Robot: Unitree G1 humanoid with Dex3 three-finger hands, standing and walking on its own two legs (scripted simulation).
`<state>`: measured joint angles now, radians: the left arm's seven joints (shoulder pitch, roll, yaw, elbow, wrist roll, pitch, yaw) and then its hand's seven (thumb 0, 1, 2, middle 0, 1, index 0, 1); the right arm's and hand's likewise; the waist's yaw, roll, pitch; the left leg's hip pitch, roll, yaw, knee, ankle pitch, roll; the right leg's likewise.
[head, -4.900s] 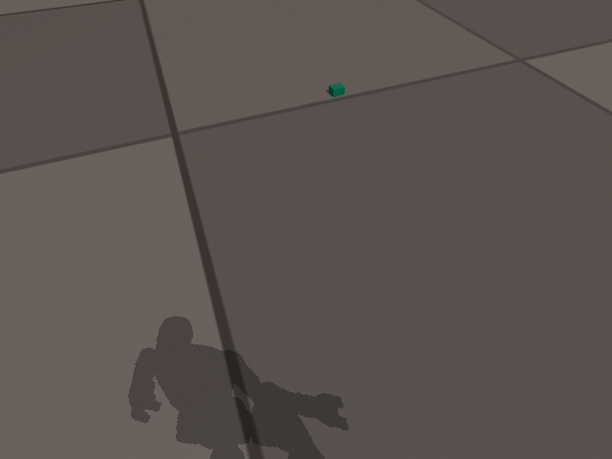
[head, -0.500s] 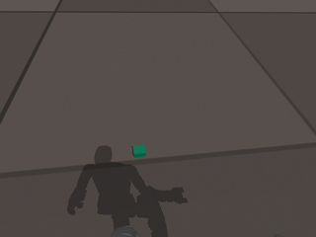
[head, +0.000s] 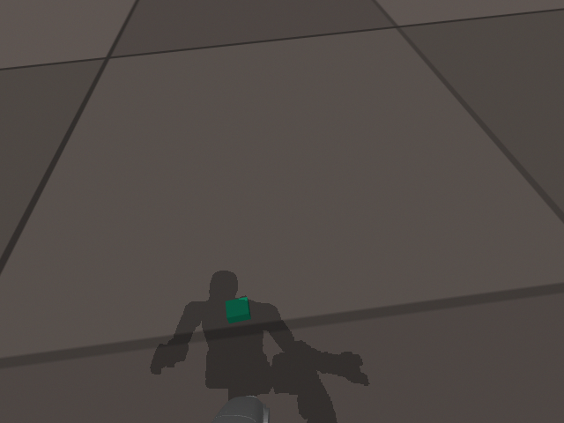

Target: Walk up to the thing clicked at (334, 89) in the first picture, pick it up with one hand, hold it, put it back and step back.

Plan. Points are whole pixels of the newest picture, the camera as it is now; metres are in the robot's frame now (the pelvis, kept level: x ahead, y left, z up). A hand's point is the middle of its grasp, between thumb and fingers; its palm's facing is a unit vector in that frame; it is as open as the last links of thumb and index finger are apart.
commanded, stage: walk up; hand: left
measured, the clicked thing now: (238, 310) +0.60 +0.28 -0.74
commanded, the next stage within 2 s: none
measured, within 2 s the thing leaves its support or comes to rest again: neither
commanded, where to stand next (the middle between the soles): +0.22 +0.02 m, yaw +2 degrees
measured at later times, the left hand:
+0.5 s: hand (151, 409) +0.16 +0.26 -0.16, palm faces +0.02 -0.93 -0.38, open 7.4 cm
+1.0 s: hand (153, 383) +0.20 +0.27 -0.15, palm faces +0.02 -0.93 -0.38, open 7.4 cm
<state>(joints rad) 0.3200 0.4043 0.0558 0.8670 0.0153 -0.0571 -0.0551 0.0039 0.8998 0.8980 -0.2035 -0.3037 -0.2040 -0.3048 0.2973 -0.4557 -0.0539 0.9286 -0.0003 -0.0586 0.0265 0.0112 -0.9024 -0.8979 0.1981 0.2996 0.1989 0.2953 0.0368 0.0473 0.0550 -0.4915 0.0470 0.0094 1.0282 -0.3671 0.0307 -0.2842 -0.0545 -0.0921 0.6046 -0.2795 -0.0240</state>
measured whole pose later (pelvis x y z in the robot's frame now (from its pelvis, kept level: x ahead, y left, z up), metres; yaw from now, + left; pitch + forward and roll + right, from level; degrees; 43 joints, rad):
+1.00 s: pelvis +0.13 +0.00 +0.00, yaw +4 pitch -2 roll +0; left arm 0.12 0.39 -0.01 1.07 0.00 -0.03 0.00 0.01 0.90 0.90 -0.20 -0.30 -0.20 -0.30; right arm 0.14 -0.36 -0.01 1.08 0.00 0.01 0.03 0.01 -0.90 -0.90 0.20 0.30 0.20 0.30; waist 0.00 0.00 0.07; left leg -0.26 0.02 0.02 0.62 -0.32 0.00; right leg -0.31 -0.06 0.00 0.57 -0.22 0.04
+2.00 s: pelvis +0.15 -0.01 +0.02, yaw +3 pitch -2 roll +0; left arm 0.06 0.35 0.00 1.14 0.02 -0.02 0.00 0.01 0.90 0.90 -0.20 -0.30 -0.20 -0.30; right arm 0.10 -0.36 -0.03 1.14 0.00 0.02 0.02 0.01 -0.90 -0.90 0.20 0.30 0.20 0.30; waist -0.01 0.00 0.06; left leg -0.10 0.02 0.03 0.36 -0.22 -0.01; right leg -0.18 -0.06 0.00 0.37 -0.15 0.05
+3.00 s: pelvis +0.14 -0.01 -0.01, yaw +0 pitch -3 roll -1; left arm 0.16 0.36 0.04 0.89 0.02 0.00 -0.02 0.01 0.90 0.90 -0.20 -0.30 -0.20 -0.30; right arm 0.29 -0.45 -0.06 0.89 0.01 0.01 -0.03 0.01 -0.90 -0.90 0.20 0.30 0.20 0.30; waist -0.02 0.04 0.13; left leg -0.39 0.01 -0.09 1.05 -0.55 0.02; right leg -0.31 -0.03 -0.02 0.67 -0.30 0.02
